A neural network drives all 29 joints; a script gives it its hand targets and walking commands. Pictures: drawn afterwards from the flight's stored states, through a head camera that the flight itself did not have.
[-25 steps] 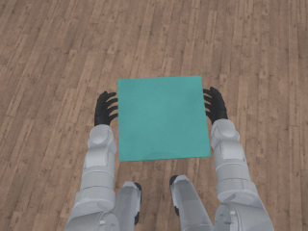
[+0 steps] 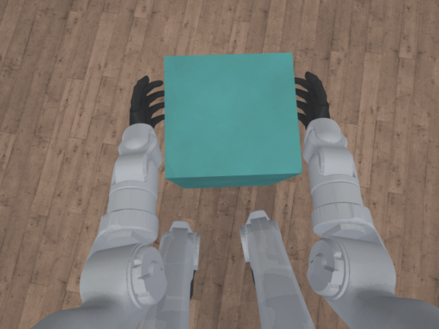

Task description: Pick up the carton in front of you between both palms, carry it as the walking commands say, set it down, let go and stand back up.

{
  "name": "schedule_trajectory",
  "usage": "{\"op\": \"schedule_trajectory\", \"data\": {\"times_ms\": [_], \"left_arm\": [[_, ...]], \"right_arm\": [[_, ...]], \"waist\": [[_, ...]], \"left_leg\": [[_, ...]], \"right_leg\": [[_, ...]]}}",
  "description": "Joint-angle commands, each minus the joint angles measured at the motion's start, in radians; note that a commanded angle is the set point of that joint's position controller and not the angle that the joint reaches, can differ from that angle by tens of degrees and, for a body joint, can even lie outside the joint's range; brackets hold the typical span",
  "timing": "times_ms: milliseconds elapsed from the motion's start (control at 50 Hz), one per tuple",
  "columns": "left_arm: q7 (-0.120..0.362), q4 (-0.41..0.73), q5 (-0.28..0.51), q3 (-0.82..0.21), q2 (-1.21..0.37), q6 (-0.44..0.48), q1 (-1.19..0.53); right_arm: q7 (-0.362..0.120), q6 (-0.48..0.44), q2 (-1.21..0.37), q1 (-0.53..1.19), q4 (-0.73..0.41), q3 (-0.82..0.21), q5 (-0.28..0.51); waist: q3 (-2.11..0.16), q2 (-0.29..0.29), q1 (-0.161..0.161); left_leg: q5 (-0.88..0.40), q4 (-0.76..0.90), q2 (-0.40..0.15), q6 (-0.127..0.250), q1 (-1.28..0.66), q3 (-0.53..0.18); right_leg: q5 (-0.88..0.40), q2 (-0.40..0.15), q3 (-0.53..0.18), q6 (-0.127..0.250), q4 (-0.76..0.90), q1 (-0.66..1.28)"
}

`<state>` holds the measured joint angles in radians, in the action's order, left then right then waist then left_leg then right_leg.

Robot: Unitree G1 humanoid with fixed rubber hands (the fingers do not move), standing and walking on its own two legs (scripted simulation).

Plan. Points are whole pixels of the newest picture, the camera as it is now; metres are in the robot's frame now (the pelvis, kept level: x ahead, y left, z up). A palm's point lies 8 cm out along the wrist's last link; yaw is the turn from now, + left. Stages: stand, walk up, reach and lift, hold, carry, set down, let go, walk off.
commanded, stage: set down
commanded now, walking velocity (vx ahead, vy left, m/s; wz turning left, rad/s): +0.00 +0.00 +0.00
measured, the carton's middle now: (227, 133) +0.45 -0.05 -0.17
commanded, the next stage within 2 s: none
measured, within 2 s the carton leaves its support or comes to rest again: rests again in 1.90 s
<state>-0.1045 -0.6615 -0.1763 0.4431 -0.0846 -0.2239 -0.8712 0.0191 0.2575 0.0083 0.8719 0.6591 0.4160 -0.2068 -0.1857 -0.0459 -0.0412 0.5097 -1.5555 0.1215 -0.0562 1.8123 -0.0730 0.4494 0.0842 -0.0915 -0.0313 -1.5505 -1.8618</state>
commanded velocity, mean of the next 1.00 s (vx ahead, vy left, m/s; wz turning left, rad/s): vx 0.00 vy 0.00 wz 0.00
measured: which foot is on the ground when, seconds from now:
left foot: down 0.00-1.00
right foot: down 0.00-1.00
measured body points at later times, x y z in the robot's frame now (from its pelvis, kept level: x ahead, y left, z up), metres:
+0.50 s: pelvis -0.02 +0.00 -0.11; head +0.31 -0.03 +0.19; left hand +0.51 +0.09 -0.25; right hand +0.48 -0.22 -0.25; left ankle +0.08 +0.13 -0.52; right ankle +0.10 -0.12 -0.52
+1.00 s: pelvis -0.02 +0.01 -0.17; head +0.33 -0.02 +0.12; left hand +0.52 +0.08 -0.33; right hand +0.49 -0.22 -0.33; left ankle +0.08 +0.13 -0.52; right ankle +0.10 -0.12 -0.52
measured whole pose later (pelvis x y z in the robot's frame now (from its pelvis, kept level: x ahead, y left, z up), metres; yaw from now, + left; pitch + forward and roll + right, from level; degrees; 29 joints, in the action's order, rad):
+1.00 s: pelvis -0.02 +0.01 -0.17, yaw +2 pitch +42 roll +1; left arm -0.21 -0.93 -0.04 0.29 0.09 -0.18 -1.28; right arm 0.05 0.20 0.22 1.25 0.93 0.35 -0.06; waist 0.16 -0.05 -0.09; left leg 0.62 -2.14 0.20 -0.09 2.26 -0.06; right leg 0.56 0.08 -0.06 -0.06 -2.13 -2.29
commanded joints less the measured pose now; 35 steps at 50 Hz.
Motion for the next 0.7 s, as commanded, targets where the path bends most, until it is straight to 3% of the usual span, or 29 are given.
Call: {"op": "schedule_trajectory", "data": {"times_ms": [0, 400, 620, 680], "left_arm": [[0.192, -0.020, 0.111, -0.549, -0.913, 0.024, -0.655], [0.131, -0.085, 0.137, -0.500, -0.797, 0.044, -0.904], [0.128, -0.101, 0.208, -0.539, -0.721, 0.057, -1.043], [0.129, -0.079, 0.232, -0.566, -0.722, 0.061, -1.080]], "right_arm": [[-0.200, -0.025, -0.915, 0.613, 0.003, -0.534, 0.128], [-0.205, -0.041, -0.751, 0.839, 0.070, -0.463, 0.166], [-0.215, -0.057, -0.667, 0.967, 0.095, -0.481, 0.226], [-0.220, -0.065, -0.665, 1.032, 0.048, -0.498, 0.267]], "waist": [[-0.984, 0.062, -0.038], [-0.965, 0.034, -0.077], [-0.945, 0.022, -0.100], [-0.955, -0.005, -0.115]], "left_leg": [[-0.184, 0.078, 0.093, 0.004, -0.310, 0.126], [-0.165, -0.201, 0.099, 0.003, -0.146, 0.154], [-0.190, -0.355, 0.087, 0.007, -0.109, 0.166], [-0.208, -0.393, 0.082, 0.013, -0.122, 0.166]], "right_leg": [[-0.282, 0.071, 0.110, -0.011, 0.088, 0.678], [-0.259, 0.054, 0.153, -0.021, -0.186, 0.391], [-0.286, 0.031, 0.162, -0.021, -0.333, 0.328], [-0.301, 0.029, 0.160, -0.015, -0.363, 0.284]]}}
